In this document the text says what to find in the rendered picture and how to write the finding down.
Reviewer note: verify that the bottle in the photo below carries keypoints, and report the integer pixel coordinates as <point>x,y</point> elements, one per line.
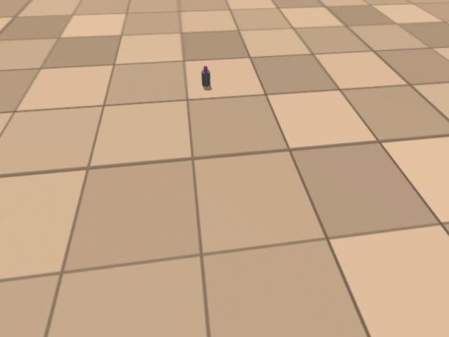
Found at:
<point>205,73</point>

